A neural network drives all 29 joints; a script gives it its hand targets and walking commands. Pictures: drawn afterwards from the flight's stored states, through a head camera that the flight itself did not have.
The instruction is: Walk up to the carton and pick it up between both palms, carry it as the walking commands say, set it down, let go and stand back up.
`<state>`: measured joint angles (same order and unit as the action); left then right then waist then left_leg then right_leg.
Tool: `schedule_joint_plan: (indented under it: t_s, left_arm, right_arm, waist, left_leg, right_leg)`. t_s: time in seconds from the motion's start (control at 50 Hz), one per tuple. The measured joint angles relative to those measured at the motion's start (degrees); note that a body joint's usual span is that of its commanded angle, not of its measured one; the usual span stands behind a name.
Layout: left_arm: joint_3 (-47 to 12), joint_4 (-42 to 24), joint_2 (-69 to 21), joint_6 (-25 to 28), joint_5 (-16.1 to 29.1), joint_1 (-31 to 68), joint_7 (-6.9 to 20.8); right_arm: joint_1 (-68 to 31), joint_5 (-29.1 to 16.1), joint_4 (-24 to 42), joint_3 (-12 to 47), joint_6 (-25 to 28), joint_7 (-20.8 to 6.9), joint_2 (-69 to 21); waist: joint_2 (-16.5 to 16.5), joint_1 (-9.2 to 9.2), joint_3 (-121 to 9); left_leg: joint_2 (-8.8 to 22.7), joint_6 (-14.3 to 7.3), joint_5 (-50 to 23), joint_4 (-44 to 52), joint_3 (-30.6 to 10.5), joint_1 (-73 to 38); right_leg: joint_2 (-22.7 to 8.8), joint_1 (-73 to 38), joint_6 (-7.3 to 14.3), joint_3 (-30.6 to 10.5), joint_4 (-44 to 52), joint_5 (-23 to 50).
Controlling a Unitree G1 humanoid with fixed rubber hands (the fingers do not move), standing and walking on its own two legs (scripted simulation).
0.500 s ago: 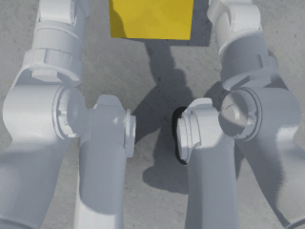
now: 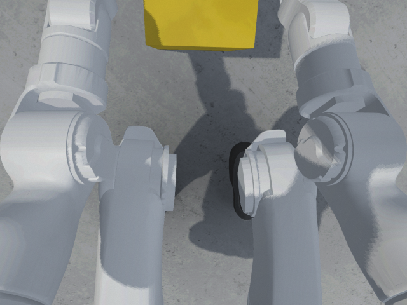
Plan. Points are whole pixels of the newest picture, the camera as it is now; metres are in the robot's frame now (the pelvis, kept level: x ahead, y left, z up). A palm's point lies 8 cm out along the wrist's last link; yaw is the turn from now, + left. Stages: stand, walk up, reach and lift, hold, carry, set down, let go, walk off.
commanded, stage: set down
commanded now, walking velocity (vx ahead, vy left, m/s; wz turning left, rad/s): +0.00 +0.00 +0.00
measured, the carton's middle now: out of the picture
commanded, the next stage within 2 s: let go in 1.82 s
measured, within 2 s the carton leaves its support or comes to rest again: neither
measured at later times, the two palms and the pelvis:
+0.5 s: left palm out of the picture +0.55 +0.20 -0.17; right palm out of the picture +0.55 -0.13 -0.17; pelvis -0.01 +0.00 +0.01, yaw +1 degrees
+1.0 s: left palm out of the picture +0.56 +0.20 -0.04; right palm out of the picture +0.56 -0.12 -0.03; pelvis -0.01 +0.00 +0.08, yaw +0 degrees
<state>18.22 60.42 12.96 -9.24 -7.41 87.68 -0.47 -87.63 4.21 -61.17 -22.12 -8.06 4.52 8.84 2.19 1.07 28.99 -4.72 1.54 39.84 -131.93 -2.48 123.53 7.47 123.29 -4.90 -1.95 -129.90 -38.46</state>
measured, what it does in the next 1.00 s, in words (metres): rises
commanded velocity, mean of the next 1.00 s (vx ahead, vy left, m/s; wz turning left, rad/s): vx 0.00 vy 0.00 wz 0.00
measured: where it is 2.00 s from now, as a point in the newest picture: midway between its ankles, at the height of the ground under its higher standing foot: (197, 194)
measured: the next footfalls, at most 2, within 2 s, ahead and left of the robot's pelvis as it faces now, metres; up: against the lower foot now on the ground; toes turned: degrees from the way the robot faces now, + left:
none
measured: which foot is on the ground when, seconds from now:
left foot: down 0.00-1.00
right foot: down 0.00-1.00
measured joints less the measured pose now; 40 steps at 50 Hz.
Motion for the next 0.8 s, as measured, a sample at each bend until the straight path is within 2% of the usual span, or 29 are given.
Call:
schedule_joint_plan:
  t_s: [0.16,0.22,0.32,0.4,0.48,0.64,0.8]
  left_arm:
    - [-1.32,2.03,0.75,2.39,1.03,0.72,-0.37]
    - [-3.07,3.97,1.71,3.86,2.46,0.93,-1.50]
    - [-6.99,7.06,5.85,5.22,8.17,1.75,-3.23]
    - [-9.70,9.59,8.75,5.48,12.67,3.40,-3.03]
    - [-11.16,10.15,9.82,5.45,14.90,4.60,-2.78]
    - [-11.90,6.60,8.53,4.35,14.87,4.44,-4.28]
    - [-10.34,3.43,7.44,2.00,12.99,1.82,-5.09]
  right_arm:
    - [-0.67,-0.91,-1.59,1.04,1.90,0.44,0.50]
    - [-0.41,-2.40,-2.29,2.59,2.87,1.55,1.21]
    - [0.10,-6.59,-2.71,6.65,3.52,3.24,3.57]
    - [-0.35,-9.32,-3.81,9.22,3.62,3.12,5.63]
    - [-0.83,-11.12,-3.50,10.85,3.50,2.95,6.71]
    - [-0.49,-13.20,0.33,12.66,2.20,4.80,5.98]
    - [1.91,-10.66,3.40,9.96,0.03,6.05,4.39]
  waist:
    - [0.08,-0.19,0.90]
    - [-0.23,-0.18,0.83]
    - [-1.05,-0.37,0.47]
    - [-1.56,-0.43,0.13]
    - [-1.76,-0.51,-0.30]
    - [-1.49,-0.73,-4.33]
    - [-1.54,-0.83,-10.83]
  left_leg:
    - [0.09,0.14,-0.50,0.33,0.24,-0.32]
    - [0.14,0.13,-0.92,0.77,0.26,-0.16]
    - [0.34,-0.14,-2.20,1.88,0.47,0.51]
    - [0.67,-0.44,-3.23,2.57,0.75,1.14]
    - [1.02,-0.66,-4.00,3.11,0.86,1.71]
    - [1.25,-0.69,-5.43,5.42,0.46,3.20]
    - [1.08,-0.90,-6.32,10.40,0.24,2.15]
  right_leg:
    - [-0.18,-0.30,0.04,-0.14,0.06,0.32]
    - [-0.37,-0.23,0.06,-0.11,0.48,0.63]
    - [-1.09,0.19,0.31,0.05,1.46,1.56]
    - [-1.74,0.69,0.66,0.23,2.00,2.34]
    - [-2.22,1.17,0.95,0.47,2.50,2.99]
    - [-2.38,2.52,1.05,0.87,5.08,4.54]
    - [-2.65,1.22,1.13,0.75,10.17,5.27]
